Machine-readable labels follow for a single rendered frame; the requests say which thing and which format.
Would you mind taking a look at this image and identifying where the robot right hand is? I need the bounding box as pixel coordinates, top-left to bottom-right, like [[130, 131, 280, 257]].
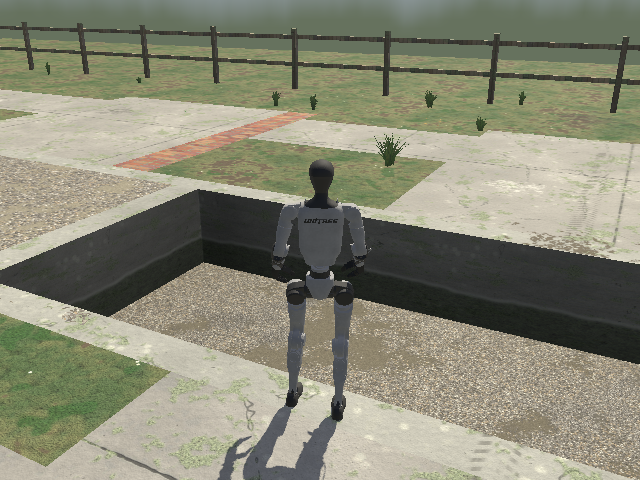
[[341, 259, 364, 278]]

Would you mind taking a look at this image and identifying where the robot right thigh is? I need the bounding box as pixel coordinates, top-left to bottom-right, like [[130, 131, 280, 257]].
[[332, 280, 354, 357]]

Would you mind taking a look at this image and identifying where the left robot upper arm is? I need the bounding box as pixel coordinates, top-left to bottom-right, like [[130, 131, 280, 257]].
[[273, 202, 300, 258]]

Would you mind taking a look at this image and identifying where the left robot forearm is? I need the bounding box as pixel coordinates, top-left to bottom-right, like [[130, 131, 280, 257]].
[[271, 242, 285, 270]]

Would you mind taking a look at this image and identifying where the right robot foot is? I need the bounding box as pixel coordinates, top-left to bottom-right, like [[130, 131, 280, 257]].
[[331, 395, 346, 421]]

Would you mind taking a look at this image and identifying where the right robot forearm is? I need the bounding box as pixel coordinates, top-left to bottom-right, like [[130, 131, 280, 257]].
[[353, 242, 368, 267]]

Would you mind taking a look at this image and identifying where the robot left hand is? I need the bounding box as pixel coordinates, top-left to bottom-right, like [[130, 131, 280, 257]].
[[271, 265, 295, 283]]

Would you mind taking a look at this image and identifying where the right robot upper arm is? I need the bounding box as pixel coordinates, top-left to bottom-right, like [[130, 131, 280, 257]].
[[342, 203, 367, 257]]

